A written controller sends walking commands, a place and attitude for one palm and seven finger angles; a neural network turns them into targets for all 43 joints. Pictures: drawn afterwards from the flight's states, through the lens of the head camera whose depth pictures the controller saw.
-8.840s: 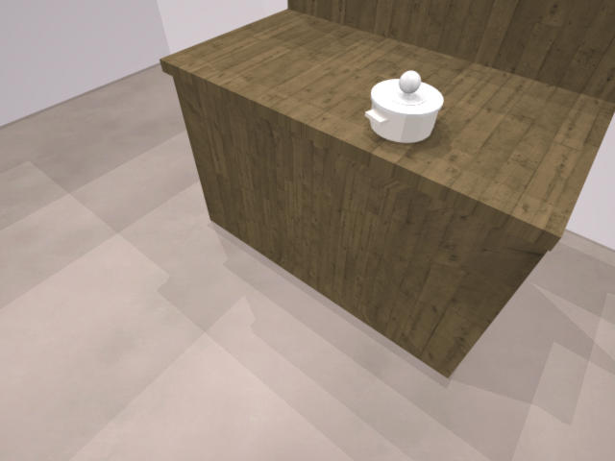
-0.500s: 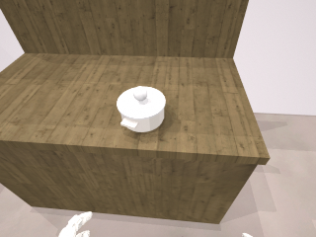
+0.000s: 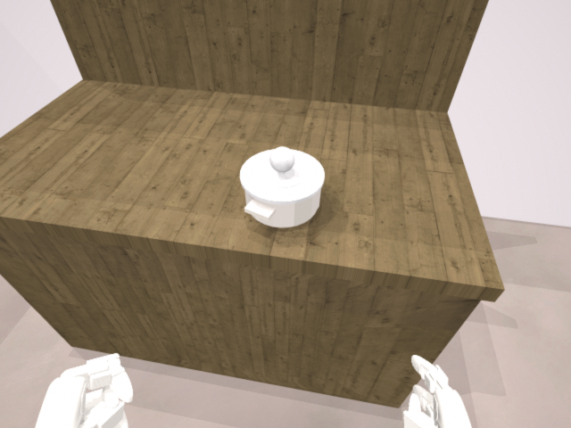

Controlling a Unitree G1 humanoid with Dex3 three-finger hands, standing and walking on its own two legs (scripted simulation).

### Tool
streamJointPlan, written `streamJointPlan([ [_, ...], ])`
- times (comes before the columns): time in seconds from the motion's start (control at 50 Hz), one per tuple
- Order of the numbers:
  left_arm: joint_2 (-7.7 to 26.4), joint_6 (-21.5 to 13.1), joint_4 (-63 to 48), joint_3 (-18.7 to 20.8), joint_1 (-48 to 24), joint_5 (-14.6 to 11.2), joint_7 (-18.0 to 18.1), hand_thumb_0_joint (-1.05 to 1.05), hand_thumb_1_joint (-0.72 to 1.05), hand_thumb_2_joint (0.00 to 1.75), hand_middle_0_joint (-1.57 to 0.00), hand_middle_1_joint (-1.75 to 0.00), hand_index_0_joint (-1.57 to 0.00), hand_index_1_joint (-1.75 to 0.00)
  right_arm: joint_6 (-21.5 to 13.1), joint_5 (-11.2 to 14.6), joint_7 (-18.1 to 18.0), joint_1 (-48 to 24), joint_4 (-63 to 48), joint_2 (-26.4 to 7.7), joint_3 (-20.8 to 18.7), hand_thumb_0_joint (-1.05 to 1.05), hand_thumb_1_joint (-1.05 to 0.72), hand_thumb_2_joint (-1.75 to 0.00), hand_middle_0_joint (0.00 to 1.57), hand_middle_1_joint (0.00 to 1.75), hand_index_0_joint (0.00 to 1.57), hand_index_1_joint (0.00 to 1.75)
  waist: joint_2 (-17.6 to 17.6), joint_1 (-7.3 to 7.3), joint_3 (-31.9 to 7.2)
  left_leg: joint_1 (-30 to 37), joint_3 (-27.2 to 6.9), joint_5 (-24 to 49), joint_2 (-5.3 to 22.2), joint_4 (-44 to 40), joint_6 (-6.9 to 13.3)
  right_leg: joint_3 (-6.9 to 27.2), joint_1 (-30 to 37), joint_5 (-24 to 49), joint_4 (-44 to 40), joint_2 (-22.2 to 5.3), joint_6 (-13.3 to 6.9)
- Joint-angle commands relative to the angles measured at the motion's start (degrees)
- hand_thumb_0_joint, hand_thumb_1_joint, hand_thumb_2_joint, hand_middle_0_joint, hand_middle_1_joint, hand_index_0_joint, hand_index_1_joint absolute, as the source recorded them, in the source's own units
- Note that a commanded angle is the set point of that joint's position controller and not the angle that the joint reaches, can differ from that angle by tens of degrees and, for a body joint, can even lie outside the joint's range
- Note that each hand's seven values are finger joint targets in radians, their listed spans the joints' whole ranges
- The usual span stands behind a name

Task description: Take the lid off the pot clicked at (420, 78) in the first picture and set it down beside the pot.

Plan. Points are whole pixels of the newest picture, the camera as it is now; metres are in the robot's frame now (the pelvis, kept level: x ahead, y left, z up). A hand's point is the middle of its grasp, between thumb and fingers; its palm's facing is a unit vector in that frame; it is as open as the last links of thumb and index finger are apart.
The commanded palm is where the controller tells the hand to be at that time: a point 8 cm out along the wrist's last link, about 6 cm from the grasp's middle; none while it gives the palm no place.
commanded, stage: raise the hand higher, near the body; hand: left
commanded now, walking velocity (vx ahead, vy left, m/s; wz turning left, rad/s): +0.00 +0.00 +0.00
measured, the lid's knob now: (282, 159) +0.56 +0.08 +0.09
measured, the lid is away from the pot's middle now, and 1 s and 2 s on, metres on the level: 0.00 0.00 0.00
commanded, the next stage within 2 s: reach forward and open the fingers in 0.80 s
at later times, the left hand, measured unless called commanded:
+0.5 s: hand (108, 358) +0.17 +0.23 +0.08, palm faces +0.29 -0.87 -0.39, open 3.1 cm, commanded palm +0.12 +0.27 +0.11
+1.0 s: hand (112, 309) +0.20 +0.23 +0.12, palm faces +0.26 -0.59 -0.76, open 3.1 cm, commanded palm +0.16 +0.26 +0.16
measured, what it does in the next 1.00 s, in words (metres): stands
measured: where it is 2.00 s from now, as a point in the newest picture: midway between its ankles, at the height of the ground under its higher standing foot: outside the picture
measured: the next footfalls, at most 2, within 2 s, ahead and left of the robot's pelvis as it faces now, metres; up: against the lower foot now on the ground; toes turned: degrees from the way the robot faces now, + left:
none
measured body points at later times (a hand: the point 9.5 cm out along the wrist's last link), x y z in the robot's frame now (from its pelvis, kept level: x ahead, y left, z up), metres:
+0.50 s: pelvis +0.01 +0.00 +0.00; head -0.01 -0.01 +0.45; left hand +0.14 +0.28 +0.10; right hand +0.21 -0.21 -0.06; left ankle +0.03 +0.12 -0.74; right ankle -0.01 -0.13 -0.74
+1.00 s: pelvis +0.02 -0.01 +0.00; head +0.02 -0.03 +0.45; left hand +0.19 +0.26 +0.16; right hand +0.21 -0.22 -0.08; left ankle +0.03 +0.12 -0.74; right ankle -0.01 -0.13 -0.74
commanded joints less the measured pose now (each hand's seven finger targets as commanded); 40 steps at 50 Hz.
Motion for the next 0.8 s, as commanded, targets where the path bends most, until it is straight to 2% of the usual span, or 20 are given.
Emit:
streamJointPlan([
  [0.0,8.54,-3.66,-14.84,6.24,0.06,0.33,1.08,0.0,0.9,0.9,-1.3,-1.5,-1.3,-1.5,-4.5,0.14,-0.9,-9.1,-9.61,-7.32,-3.36,0.0,-0.9,-0.9,0.2,0.3,0.2,0.3,0.54,-0.09,-0.91,3.14,0.48,2.88,-0.08,-6.99,0.93,-2.03,-4.99,1.84,-6.15,1.27,-1.46],
  [0.02,7.21,-3.67,-15.04,4.76,0.46,0.44,0.95,0.0,0.9,0.9,-1.3,-1.5,-1.3,-1.5,-4.84,0.09,-0.84,-9.1,-9.48,-7.25,-3.31,0.0,-0.9,-0.9,0.2,0.3,0.2,0.3,0.75,-0.25,-1.01,3.47,0.57,2.66,-0.14,-6.96,1.07,-1.91,-5.21,1.7,-6.1,1.19,-1.3],
  [0.08,7.9,-3.88,-15.09,5.68,1.61,0.63,1.11,0.0,0.9,0.9,-1.3,-1.5,-1.3,-1.5,-5.48,0.18,-0.78,-9.19,-8.78,-7.33,-3.68,0.0,-0.9,-0.9,0.2,0.3,0.2,0.3,-1.4,-0.07,-0.48,3.29,0.6,2.95,-0.04,-6.96,1.17,-2.08,-5.22,1.75,-6.22,1.26,-1.2],
  [0.14,10.25,-4.65,-18.04,8.46,2.63,0.7,1.47,0.0,0.9,0.9,-1.3,-1.5,-1.3,-1.5,-5.84,0.23,-0.73,-9.24,-8.64,-7.36,-3.88,0.0,-0.9,-0.9,0.2,0.3,0.2,0.3,0.47,0.58,-1.44,3.99,0.7,3.46,-0.06,-7.06,0.98,-1.79,-4.61,1.79,-6.4,1.39,-1.34],
  [0.16,8.79,-4.78,-18.56,6.81,2.33,0.77,1.32,0.0,0.9,0.9,-1.3,-1.5,-1.3,-1.5,-6.1,0.24,-0.67,-9.16,-8.7,-7.17,-3.6,0.0,-0.9,-0.9,0.2,0.3,0.2,0.3,1.61,0.31,-0.85,3.9,0.7,3.02,-0.14,-7.34,0.96,-1.87,-4.77,1.69,-6.16,1.24,-1.36],
  [0.2,8.64,-5.02,-19.08,6.59,1.96,0.81,1.46,0.0,0.9,0.9,-1.3,-1.5,-1.3,-1.5,-6.44,0.22,-0.77,-8.85,-8.38,-7.26,-3.84,0.0,-0.9,-0.9,0.2,0.3,0.2,0.3,1.42,0.19,-0.61,4.48,0.74,3.47,0.07,-7.37,1.05,-1.81,-5.05,2.23,-6.24,1.24,-1.3],
  [0.24,10.54,-5.17,-18.73,9.13,2.11,0.74,1.74,0.0,0.9,0.9,-1.3,-1.5,-1.3,-1.5,-6.27,0.32,-0.77,-8.96,-8.32,-7.36,-4.1,0.0,-0.9,-0.9,0.2,0.3,0.2,0.3,-0.97,0.47,0.26,3.93,0.82,3.26,0.07,-7.4,0.91,-1.86,-5.13,1.74,-6.78,1.56,-1.28],
  [0.26,9.01,-5.41,-19.04,7.76,2.15,0.61,1.49,0.0,0.9,0.9,-1.3,-1.5,-1.3,-1.5,-6.26,0.27,-0.76,-8.95,-8.54,-7.22,-3.88,0.0,-0.9,-0.9,0.2,0.3,0.2,0.3,-0.88,0.31,0.36,4.17,0.94,3.55,-0.03,-7.46,1.06,-1.81,-5.14,2.01,-6.81,1.38,-1.26],
  [0.28,9.67,-5.76,-20.69,7.95,0.37,0.54,1.47,0.0,0.9,0.9,-1.3,-1.5,-1.3,-1.5,-6.24,0.36,-0.79,-8.97,-8.77,-7.45,-3.88,0.0,-0.9,-0.9,0.2,0.3,0.2,0.3,-0.27,0.25,0.36,4.52,0.93,3.61,-0.01,-7.49,1.06,-1.6,-5.2,2.0,-6.9,1.36,-1.27],
  [0.3,9.54,-5.97,-22.34,7.54,-0.63,0.66,1.45,0.0,0.9,0.9,-1.3,-1.5,-1.3,-1.5,-6.41,0.28,-0.81,-8.83,-8.92,-7.44,-3.81,0.0,-0.9,-0.9,0.2,0.3,0.2,0.3,2.87,0.13,0.12,5.17,1.12,3.47,-0.07,-7.51,1.02,-1.28,-5.26,2.08,-6.92,1.22,-1.3],
  [0.34,11.12,-5.87,-21.12,10.07,0.83,0.6,1.81,0.0,0.9,0.9,-1.3,-1.5,-1.3,-1.5,-6.3,0.26,-0.77,-8.84,-8.38,-7.2,-4.01,0.0,-0.9,-0.9,0.2,0.3,0.2,0.3,1.75,0.56,0.13,5.23,1.3,4.03,-0.02,-7.31,0.96,-1.39,-5.16,2.54,-7.37,1.49,-1.33],
  [0.38,9.55,-6.24,-22.91,8.47,-0.25,0.39,1.44,0.0,0.9,0.9,-1.3,-1.5,-1.3,-1.5,-6.21,0.2,-0.72,-8.72,-8.98,-7.21,-3.79,0.0,-0.9,-0.9,0.2,0.3,0.2,0.3,1.46,0.26,-0.33,5.79,1.31,5.66,0.04,-7.28,1.02,-1.4,-4.59,3.99,-6.99,1.4,-1.36],
  [0.48,10.04,-6.45,-24.73,9.1,-2.1,0.2,1.27,0.0,0.9,0.9,-1.3,-1.5,-1.3,-1.5,-5.87,0.07,-0.49,-8.76,-9.11,-7.11,-3.63,0.0,-0.9,-0.9,0.2,0.3,0.2,0.3,1.38,0.2,-0.67,6.7,1.51,7.63,0.12,-7.08,1.06,-1.31,-4.18,5.86,-7.27,1.45,-1.28],
  [0.5,10.53,-6.35,-24.79,9.78,-1.62,0.15,1.31,0.0,0.9,0.9,-1.3,-1.5,-1.3,-1.5,-5.74,-0.06,-0.48,-8.59,-8.99,-7.21,-3.67,0.0,-0.9,-0.9,0.2,0.3,0.2,0.3,2.65,0.41,-1.61,7.08,1.7,8.43,0.06,-7.01,1.09,-1.16,-3.63,6.75,-7.25,1.38,-1.32],
  [0.58,10.6,-6.4,-25.48,10.31,-3.12,-0.18,1.11,0.0,0.9,0.9,-1.3,-1.5,-1.3,-1.5,-5.18,-0.11,-0.34,-9.04,-9.01,-7.01,-3.42,0.0,-0.9,-0.9,0.2,0.3,0.2,0.3,0.51,0.27,-1.12,7.14,1.71,9.82,0.03,-6.73,1.11,-1.3,-3.36,8.49,-7.46,1.46,-1.21],
  [0.64,11.82,-6.36,-27.08,11.73,-3.16,-0.33,1.1,0.0,0.9,0.9,-1.3,-1.5,-1.3,-1.5,-4.88,-0.11,-0.16,-9.43,-9.04,-7.16,-3.47,0.0,-0.9,-0.9,0.2,0.3,0.2,0.3,2.14,0.56,-2.37,8.0,1.86,10.87,0.07,-6.41,1.06,-1.0,-2.9,9.6,-7.48,1.53,-1.19],
  [0.68,11.12,-6.43,-26.92,11.19,-4.07,-0.45,1.08,0.0,0.9,0.9,-1.3,-1.5,-1.3,-1.5,-4.68,-0.17,-0.26,-9.23,-8.99,-6.95,-3.31,0.0,-0.9,-0.9,0.2,0.3,0.2,0.3,0.77,0.38,-1.91,7.76,1.84,10.83,0.04,-6.66,1.13,-1.24,-2.71,9.6,-7.59,1.39,-1.15],
  [0.72,11.6,-6.64,-28.41,11.42,-5.46,-0.45,1.1,0.0,0.9,0.9,-1.3,-1.5,-1.3,-1.5,-4.54,-0.21,-0.29,-9.24,-9.05,-7.13,-3.2,0.0,-0.9,-0.9,0.2,0.3,0.2,0.3,2.12,0.42,-2.22,8.34,1.76,11.47,0.02,-6.76,1.15,-1.17,-2.56,10.13,-7.56,1.33,-1.15],
  [0.76,11.9,-6.81,-28.22,11.94,-5.93,-0.54,1.21,0.0,0.9,0.9,-1.3,-1.5,-1.3,-1.5,-4.59,-0.24,-0.27,-9.39,-8.98,-7.07,-3.15,0.0,-0.9,-0.9,0.2,0.3,0.2,0.3,-0.25,0.39,-2.61,8.33,1.74,10.75,-0.05,-6.69,1.28,-1.28,-2.6,9.56,-7.82,1.33,-1.07],
  [0.78,11.7,-6.81,-27.85,12.01,-5.34,-0.62,1.23,0.0,0.9,0.9,-1.3,-1.5,-1.3,-1.5,-4.49,-0.14,-0.44,-9.48,-8.86,-7.02,-3.33,0.0,-0.9,-0.9,0.2,0.3,0.2,0.3,0.14,0.45,-2.37,8.73,2.04,10.86,0.09,-6.59,1.34,-1.05,-2.87,9.73,-7.97,1.32,-0.99],
])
